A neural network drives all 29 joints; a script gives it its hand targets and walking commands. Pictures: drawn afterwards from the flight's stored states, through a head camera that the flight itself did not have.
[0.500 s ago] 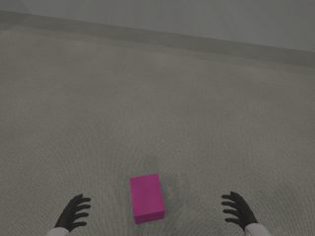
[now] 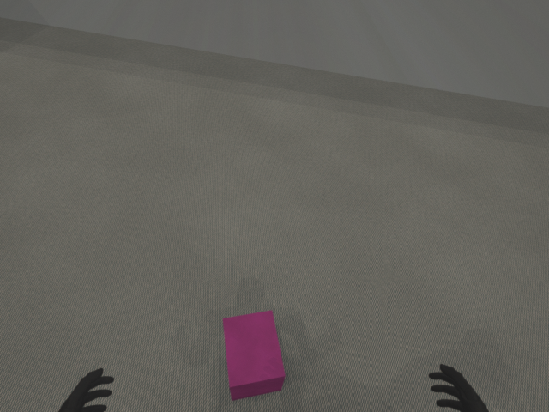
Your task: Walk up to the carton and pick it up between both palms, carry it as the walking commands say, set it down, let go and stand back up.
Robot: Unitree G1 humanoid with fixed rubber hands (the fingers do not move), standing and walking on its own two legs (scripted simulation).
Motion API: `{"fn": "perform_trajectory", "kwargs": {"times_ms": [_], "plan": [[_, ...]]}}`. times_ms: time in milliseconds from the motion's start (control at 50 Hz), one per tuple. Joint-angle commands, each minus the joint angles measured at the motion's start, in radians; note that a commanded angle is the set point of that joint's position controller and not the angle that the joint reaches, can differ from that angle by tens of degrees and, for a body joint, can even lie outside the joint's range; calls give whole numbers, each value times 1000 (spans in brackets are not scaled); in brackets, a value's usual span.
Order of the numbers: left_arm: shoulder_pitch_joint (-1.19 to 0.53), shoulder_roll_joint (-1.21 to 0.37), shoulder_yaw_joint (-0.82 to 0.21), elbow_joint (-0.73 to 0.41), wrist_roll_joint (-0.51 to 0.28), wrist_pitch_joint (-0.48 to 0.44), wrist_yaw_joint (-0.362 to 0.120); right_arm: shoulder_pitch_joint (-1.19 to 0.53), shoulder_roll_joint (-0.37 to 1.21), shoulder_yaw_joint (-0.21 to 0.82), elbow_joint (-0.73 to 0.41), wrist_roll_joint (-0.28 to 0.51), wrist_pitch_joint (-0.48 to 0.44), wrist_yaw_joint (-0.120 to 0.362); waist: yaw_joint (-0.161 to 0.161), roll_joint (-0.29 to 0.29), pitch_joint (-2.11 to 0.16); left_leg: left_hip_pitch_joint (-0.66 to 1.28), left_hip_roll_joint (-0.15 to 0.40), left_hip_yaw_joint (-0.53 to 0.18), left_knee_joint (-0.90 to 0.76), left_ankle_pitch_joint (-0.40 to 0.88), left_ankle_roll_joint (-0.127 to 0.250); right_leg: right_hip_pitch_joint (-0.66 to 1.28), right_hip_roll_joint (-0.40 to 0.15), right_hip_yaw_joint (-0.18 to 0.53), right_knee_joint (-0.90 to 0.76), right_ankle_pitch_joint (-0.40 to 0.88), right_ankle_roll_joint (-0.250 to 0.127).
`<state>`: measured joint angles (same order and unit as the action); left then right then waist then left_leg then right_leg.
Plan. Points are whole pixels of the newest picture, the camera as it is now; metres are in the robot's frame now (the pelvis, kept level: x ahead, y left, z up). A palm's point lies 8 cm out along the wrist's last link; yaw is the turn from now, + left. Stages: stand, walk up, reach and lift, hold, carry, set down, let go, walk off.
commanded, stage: stand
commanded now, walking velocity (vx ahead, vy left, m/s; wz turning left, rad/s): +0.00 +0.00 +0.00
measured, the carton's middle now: (252, 354) +0.41 +0.03 -0.68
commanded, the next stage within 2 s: none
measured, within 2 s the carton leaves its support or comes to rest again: neither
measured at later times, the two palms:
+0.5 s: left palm out of the picture +0.12 +0.30 -0.10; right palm out of the picture +0.10 -0.29 -0.09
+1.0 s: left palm out of the picture +0.08 +0.31 -0.10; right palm out of the picture +0.07 -0.30 -0.09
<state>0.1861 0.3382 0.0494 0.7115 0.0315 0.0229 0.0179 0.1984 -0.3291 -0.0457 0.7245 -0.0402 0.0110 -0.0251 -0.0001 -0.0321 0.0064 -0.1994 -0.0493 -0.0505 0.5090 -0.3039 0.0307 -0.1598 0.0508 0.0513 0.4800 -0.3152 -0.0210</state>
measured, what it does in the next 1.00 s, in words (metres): stands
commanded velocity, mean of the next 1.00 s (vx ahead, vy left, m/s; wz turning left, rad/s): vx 0.00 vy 0.00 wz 0.00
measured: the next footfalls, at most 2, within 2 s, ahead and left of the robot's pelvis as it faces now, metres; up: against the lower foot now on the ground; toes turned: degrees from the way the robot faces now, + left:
none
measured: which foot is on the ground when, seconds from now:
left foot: down 0.00-1.00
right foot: down 0.00-1.00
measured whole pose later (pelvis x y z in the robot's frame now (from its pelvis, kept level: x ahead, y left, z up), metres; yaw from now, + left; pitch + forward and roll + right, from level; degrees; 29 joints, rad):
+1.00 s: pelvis -0.02 +0.01 +0.01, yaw -1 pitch -2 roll +0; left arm 0.15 0.38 0.00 0.98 0.02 -0.01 0.02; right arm 0.13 -0.37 -0.01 1.01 -0.02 -0.01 -0.02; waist 0.00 -0.02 0.02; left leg -0.11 -0.05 -0.03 0.35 -0.20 0.04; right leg -0.08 0.03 0.07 0.34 -0.22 0.00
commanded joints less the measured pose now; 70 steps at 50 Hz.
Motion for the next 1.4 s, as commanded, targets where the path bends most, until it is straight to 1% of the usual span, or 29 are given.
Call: {"fn": "perform_trajectory", "kwargs": {"times_ms": [0,160,280,560,820,1020,1380], "plan": [[-40,124,22,-38,-2,-22,6,-31,-139,-27,-35,1,-17,-6,-2,55,-66,30,119,-100,-71,356,-15,36,-102,84,-45,302,15],[-44,142,11,31,-5,-28,10,-47,-165,-20,33,7,-23,-10,-3,42,-60,63,128,-106,-88,415,-13,49,-111,88,-54,338,14],[-54,149,2,69,-6,-30,13,-59,-172,-14,77,11,-25,-10,-4,34,-54,84,131,-105,-105,427,-13,54,-117,91,-70,340,12],[-69,170,-8,143,-8,-34,13,-85,-189,-8,167,15,-28,-6,-3,31,-24,92,137,-105,-165,338,-8,56,-132,106,-131,280,8],[-71,186,-14,198,-9,-41,8,-101,-203,-4,221,19,-32,1,-3,31,-5,91,142,-110,-206,260,-3,49,-138,114,-172,231,6],[-72,196,-17,226,-12,-44,6,-108,-212,1,250,22,-33,3,-3,29,-4,96,145,-111,-217,252,0,49,-142,117,-188,230,4],[-83,209,-18,261,-16,-45,3,-117,-223,8,280,26,-36,5,-2,30,-11,106,151,-110,-226,274,3,55,-148,117,-202,247,0]]}}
